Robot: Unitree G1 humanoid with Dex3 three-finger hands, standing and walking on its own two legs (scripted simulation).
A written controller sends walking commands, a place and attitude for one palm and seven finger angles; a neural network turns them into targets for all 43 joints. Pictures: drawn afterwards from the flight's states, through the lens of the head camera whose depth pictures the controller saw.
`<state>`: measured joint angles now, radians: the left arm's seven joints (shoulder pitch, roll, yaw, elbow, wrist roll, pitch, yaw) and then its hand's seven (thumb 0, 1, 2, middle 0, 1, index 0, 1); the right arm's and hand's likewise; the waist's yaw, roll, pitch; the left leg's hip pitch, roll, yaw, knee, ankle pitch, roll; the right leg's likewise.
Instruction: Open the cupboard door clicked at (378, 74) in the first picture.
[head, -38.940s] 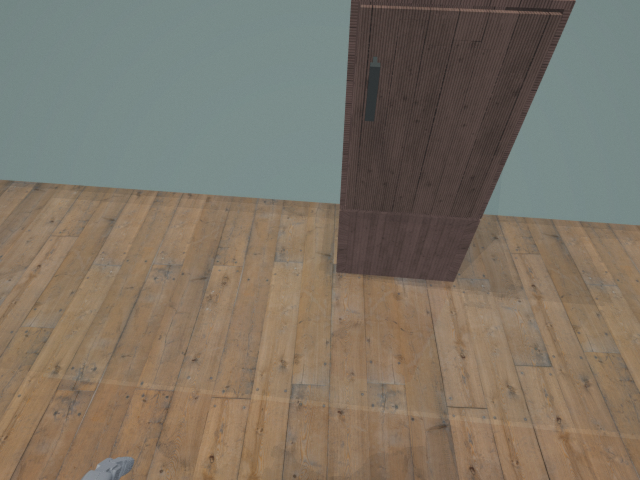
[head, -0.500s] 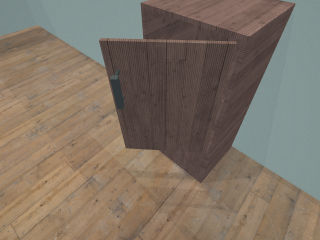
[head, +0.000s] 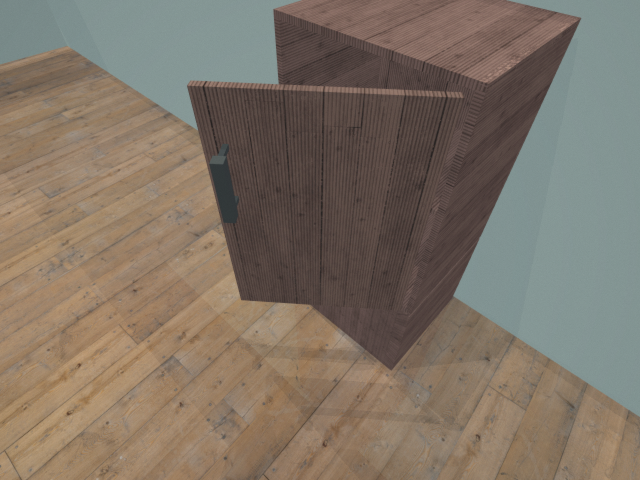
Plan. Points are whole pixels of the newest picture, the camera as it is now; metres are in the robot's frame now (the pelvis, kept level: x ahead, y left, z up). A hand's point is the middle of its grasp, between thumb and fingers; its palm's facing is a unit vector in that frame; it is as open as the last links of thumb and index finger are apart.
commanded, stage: look again from close up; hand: left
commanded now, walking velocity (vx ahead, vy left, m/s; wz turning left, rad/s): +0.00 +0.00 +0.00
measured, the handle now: (227, 183) +0.59 +0.20 +0.03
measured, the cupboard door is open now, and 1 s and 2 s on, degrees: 39 39 39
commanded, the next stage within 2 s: raise the hand with hooked fingers in 0.10 s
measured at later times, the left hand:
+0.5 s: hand (184, 403) +0.21 +0.18 +0.00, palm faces +0.09 -1.00 -0.01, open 7.9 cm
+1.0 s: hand (156, 412) +0.21 +0.22 -0.03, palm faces -0.07 -1.00 -0.03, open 10.8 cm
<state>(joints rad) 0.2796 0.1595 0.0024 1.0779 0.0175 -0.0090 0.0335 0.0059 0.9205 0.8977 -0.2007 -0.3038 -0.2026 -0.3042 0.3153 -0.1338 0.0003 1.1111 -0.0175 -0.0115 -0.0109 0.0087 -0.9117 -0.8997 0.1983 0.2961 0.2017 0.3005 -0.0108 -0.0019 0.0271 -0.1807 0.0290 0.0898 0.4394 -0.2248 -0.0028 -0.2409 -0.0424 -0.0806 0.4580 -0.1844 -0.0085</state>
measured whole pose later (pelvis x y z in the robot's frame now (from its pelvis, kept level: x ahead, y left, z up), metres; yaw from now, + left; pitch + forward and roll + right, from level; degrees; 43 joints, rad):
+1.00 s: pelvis +0.00 +0.01 -0.08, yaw +3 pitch +12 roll -2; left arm 0.35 0.29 0.22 -0.03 -0.31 -0.22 -0.41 0.00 0.17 0.58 -0.25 -0.78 -0.26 -0.78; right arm 0.23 -0.17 0.05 0.53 0.04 -0.20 -0.04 0.02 -0.90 -0.90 0.21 0.30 0.21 0.30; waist -0.01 0.04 -0.09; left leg -0.80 0.03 0.01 1.10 -0.51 0.02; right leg -0.80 -0.04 -0.09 1.04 -0.45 0.00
